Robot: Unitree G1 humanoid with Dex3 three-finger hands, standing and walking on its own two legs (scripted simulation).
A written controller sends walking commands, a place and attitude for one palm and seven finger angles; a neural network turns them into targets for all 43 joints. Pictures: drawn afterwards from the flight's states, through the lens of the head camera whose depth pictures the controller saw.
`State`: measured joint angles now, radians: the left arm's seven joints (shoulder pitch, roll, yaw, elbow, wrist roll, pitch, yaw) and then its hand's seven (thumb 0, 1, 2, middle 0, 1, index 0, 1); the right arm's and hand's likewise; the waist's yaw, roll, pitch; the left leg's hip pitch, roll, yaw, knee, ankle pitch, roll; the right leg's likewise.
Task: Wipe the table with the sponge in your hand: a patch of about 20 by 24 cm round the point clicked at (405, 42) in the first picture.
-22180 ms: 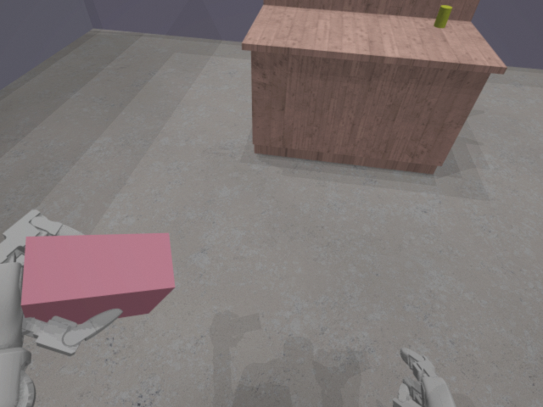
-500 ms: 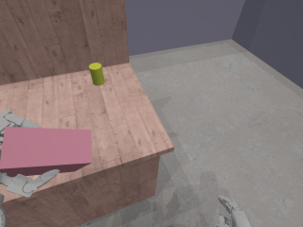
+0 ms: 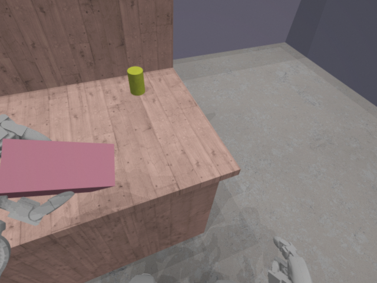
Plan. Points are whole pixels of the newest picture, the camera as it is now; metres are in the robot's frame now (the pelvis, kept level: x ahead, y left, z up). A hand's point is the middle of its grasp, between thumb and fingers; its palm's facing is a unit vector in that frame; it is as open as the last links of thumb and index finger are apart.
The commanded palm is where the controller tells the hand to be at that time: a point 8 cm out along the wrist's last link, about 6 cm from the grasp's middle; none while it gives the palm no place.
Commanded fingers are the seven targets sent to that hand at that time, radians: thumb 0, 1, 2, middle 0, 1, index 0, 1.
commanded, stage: shuffle to correct the standing spot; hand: left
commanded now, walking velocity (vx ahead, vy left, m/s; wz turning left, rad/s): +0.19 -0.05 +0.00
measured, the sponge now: (73, 171) +0.25 +0.20 +0.17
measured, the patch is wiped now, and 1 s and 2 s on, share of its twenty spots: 0.00 0.00 0.00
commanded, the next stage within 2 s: come to a stop and stand still in 0.94 s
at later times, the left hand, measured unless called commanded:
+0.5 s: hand (30, 168) +0.22 +0.24 +0.20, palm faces +0.35 -0.85 -0.40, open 10.4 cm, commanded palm +0.17 +0.29 +0.21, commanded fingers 0.00 0.10 1.30 -1.20 -1.60 -1.20 -1.60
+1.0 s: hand (69, 151) +0.26 +0.20 +0.20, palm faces +0.39 -0.82 -0.42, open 10.4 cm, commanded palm +0.20 +0.25 +0.21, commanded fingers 0.00 0.10 1.30 -1.20 -1.60 -1.20 -1.60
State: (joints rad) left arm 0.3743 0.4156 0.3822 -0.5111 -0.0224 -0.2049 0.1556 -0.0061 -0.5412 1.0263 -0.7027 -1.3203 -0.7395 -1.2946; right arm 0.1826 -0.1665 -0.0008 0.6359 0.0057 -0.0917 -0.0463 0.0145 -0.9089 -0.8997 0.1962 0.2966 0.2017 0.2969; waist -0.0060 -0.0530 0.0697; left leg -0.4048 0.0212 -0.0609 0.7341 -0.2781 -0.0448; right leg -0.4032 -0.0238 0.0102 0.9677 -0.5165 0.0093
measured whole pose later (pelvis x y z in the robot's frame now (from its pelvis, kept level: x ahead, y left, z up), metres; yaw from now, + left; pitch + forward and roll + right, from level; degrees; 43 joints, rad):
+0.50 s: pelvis +0.01 +0.01 +0.02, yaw +1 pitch -1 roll +0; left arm 0.47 0.40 0.33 -0.59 -0.03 -0.18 0.13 -0.01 -0.54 1.03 -0.70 -1.32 -0.74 -1.29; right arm 0.18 -0.16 0.04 0.58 0.01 -0.12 -0.03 0.01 -0.91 -0.90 0.20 0.30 0.20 0.30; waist 0.00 -0.04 0.05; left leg -0.31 0.03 0.01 0.53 -0.20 -0.01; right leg -0.37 0.02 -0.06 0.67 -0.32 0.00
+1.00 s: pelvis +0.05 -0.04 +0.02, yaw +1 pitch +0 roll +0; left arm 0.48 0.40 0.34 -0.52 -0.05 -0.15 0.15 -0.01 -0.54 1.03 -0.70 -1.32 -0.74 -1.29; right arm 0.21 -0.22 0.01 0.61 0.02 -0.05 -0.05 0.01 -0.91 -0.90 0.20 0.30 0.20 0.30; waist 0.00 -0.01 0.01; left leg -0.31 0.02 -0.01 0.68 -0.36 0.02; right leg -0.26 0.08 -0.10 0.51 -0.26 -0.13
